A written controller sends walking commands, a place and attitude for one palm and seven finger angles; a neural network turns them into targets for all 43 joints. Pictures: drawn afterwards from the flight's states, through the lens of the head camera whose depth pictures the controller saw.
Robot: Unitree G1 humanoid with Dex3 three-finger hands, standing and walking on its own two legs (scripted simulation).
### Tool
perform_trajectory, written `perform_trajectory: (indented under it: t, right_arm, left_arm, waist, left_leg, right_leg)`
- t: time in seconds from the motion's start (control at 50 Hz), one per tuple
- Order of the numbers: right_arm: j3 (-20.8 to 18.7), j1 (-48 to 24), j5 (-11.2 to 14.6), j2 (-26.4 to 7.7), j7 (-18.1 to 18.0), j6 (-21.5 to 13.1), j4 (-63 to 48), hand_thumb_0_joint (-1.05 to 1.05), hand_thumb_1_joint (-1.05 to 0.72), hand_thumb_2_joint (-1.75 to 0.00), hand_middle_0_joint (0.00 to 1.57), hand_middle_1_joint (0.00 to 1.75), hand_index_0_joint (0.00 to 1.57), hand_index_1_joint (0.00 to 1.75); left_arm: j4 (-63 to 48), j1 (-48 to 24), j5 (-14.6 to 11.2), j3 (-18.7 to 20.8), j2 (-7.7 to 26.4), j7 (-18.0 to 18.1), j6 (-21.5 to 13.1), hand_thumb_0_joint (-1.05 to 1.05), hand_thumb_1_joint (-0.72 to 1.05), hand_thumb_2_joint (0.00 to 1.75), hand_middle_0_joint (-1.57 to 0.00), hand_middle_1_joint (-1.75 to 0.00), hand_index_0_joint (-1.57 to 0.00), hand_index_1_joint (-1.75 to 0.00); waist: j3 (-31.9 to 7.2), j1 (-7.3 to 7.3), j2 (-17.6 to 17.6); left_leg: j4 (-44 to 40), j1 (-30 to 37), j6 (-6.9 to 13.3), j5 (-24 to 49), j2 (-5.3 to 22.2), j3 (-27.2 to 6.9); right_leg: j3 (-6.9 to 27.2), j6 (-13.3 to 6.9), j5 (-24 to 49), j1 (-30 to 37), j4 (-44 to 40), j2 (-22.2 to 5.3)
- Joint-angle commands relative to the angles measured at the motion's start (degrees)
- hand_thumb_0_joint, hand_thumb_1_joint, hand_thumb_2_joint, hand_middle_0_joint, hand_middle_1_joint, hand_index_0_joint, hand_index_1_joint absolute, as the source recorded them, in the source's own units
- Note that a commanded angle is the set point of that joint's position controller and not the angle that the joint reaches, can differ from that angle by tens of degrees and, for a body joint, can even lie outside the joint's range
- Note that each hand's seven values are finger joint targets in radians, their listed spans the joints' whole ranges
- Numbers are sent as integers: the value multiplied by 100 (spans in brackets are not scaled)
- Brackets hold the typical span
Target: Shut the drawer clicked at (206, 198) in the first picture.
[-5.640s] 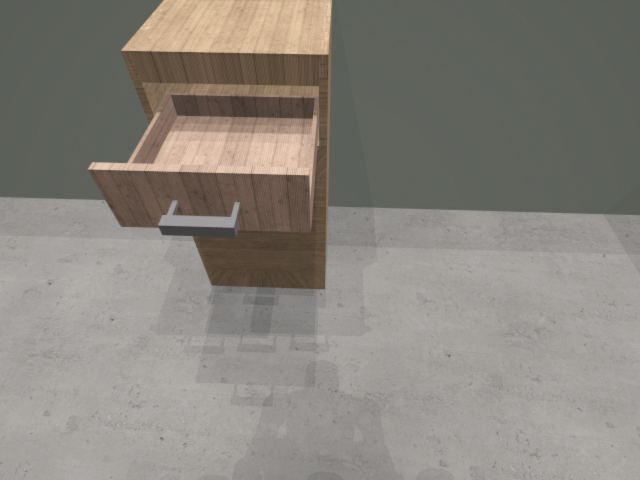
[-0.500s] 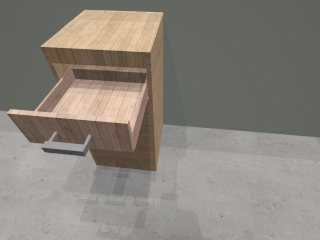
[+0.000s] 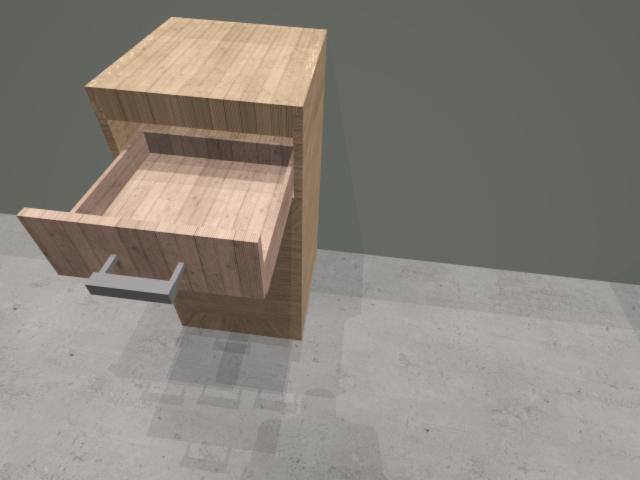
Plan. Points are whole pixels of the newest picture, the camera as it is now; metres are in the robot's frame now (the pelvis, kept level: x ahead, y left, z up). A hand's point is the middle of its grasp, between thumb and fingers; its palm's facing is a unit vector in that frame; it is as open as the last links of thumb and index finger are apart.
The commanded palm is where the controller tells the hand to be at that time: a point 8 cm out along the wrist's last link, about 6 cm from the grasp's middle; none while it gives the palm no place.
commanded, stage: look again from close up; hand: left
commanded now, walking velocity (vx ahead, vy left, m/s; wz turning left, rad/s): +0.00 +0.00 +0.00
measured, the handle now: (139, 276) +0.42 +0.32 -0.03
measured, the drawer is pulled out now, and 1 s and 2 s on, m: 0.30 0.30 0.30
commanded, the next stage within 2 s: shuffle to correct the standing spot in 0.40 s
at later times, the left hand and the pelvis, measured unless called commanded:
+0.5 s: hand out of the picture +0.01 +0.18 -0.18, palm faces +0.02 -0.99 -0.15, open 7.4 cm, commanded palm none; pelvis +0.03 +0.03 +0.00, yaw +0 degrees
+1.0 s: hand out of the picture +0.09 +0.25 -0.18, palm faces +0.01 -0.98 -0.20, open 7.4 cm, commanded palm none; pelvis +0.08 +0.07 -0.01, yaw -2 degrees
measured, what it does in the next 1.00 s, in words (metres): walks ahead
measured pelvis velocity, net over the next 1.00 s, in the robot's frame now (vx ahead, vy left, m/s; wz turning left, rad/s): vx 0.08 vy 0.07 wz -0.03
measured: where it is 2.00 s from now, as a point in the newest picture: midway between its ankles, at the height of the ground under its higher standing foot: outside the picture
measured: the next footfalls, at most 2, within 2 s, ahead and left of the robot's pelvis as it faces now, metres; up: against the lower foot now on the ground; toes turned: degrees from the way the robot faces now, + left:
right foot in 1.26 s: +0.20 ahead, -0.02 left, +0.00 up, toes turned -10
left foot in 1.66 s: +0.15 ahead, +0.24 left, +0.00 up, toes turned +2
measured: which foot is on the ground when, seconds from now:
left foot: down 0.00-1.00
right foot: down 0.00-0.88, up 0.90-1.00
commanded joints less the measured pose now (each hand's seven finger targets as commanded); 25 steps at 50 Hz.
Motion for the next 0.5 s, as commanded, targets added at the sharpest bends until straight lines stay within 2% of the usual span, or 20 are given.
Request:
perform_trajectory:
  t: [0.0, 0.14, 0.16, 0.3, 0.34, 0.42, 0.48]
  right_arm:
    - [-105, 348, -11, -592, -35, -85, -137, 0, -90, -90, 20, 30, 20, 30]
    - [-100, 335, 10, -574, -46, -119, -129, 0, -90, -90, 20, 30, 20, 30]
    - [-97, 312, 11, -600, -51, -128, -129, 0, -90, -90, 20, 30, 20, 30]
    - [-89, 236, 41, -654, -76, -205, -94, 0, -90, -90, 20, 30, 20, 30]
    - [-93, 244, 50, -638, -82, -209, -84, 0, -90, -90, 20, 30, 20, 30]
    - [-88, 186, 50, -654, -95, -223, -48, 0, -90, -90, 20, 30, 20, 30]
    - [-84, 148, 53, -663, -98, -217, -46, 0, -90, -90, 20, 30, 20, 30]
  left_arm:
    - [-165, 380, 20, 128, 516, 41, -103, 0, 90, 90, -20, -30, -20, -30]
    - [-116, 439, 26, 99, 454, 42, -125, 0, 90, 90, -20, -30, -20, -30]
    - [-106, 447, 21, 97, 426, 43, -126, 0, 90, 90, -20, -30, -20, -30]
    - [6, 491, 15, 68, 385, 50, -158, 0, 90, 90, -20, -30, -20, -30]
    - [10, 478, 24, 67, 389, 56, -155, 0, 90, 90, -20, -30, -20, -30]
    - [63, 463, 22, 60, 364, 63, -143, 0, 90, 90, -20, -30, -20, -30]
    - [82, 443, 27, 55, 364, 70, -137, 0, 90, 90, -20, -30, -20, -30]
  waist:
    - [698, 25, 97]
    - [640, 22, 99]
    - [665, 27, 183]
    - [284, 35, 265]
    - [275, 28, 162]
    - [374, 37, 254]
    - [467, 36, 152]
  left_leg:
    - [-741, -559, 222, -902, 351, -496]
    - [-821, -464, 238, -698, 406, -553]
    - [-835, -475, 242, -707, 411, -587]
    - [-822, -159, 275, 5, 494, -589]
    - [-797, -103, 280, 194, 504, -577]
    - [-831, -34, 285, 333, 500, -562]
    - [-821, -9, 285, 424, 500, -543]
  right_leg:
    - [890, -49, -1226, -310, -851, -668]
    - [815, -39, -788, -247, -723, -647]
    - [794, -28, -731, -264, -688, -648]
    - [664, 2, 125, 64, -435, -669]
    - [640, 10, 241, 108, -405, -656]
    - [603, 39, 283, 65, -387, -683]
    - [596, 55, 334, 41, -398, -692]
